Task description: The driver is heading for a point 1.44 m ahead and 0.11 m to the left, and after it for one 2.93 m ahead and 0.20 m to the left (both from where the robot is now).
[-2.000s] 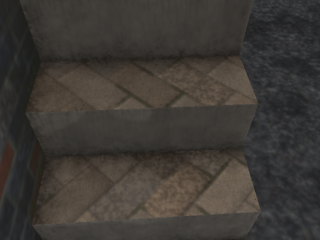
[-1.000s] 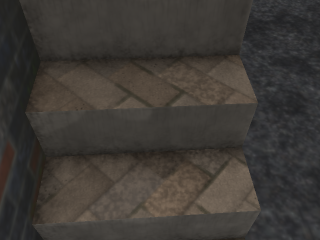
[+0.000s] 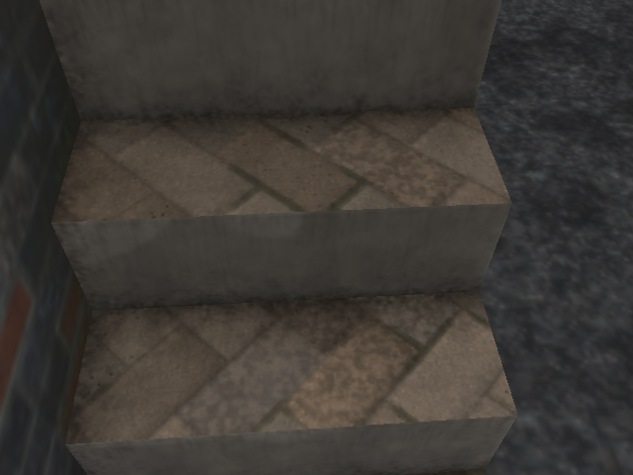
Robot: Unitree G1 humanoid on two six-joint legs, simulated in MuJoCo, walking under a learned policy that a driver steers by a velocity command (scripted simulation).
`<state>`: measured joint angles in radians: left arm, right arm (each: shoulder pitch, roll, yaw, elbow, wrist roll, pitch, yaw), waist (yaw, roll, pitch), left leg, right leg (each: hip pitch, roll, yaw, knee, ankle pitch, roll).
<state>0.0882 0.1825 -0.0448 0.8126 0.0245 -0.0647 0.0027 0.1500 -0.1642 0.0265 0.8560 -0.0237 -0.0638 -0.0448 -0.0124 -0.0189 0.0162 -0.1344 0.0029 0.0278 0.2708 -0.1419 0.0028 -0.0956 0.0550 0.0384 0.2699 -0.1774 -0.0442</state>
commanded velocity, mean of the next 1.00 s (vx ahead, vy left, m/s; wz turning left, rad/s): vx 0.24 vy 0.00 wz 0.00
